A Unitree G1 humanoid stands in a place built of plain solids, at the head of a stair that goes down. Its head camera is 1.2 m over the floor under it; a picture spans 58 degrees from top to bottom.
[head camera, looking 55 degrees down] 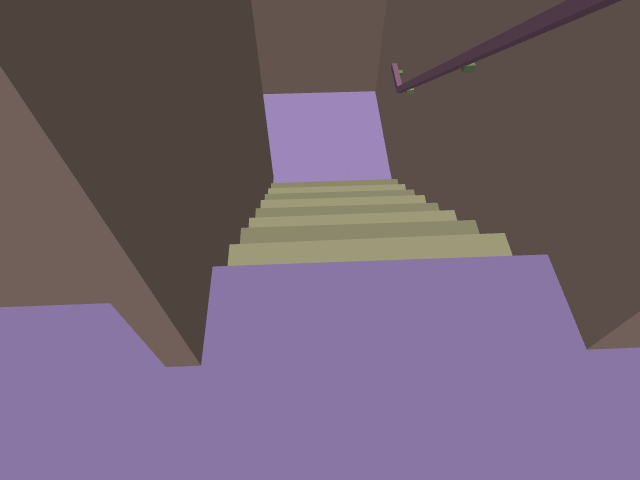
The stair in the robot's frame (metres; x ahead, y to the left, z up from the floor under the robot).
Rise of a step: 0.20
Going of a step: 0.23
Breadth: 1.10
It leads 2 degrees to the left of straight ahead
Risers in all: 9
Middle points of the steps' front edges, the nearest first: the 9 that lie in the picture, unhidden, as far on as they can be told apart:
0.76 -0.20 0.00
0.99 -0.19 -0.21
1.22 -0.18 -0.42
1.44 -0.17 -0.62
1.67 -0.16 -0.82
1.90 -0.15 -1.01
2.12 -0.14 -1.21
2.35 -0.14 -1.40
2.58 -0.13 -1.59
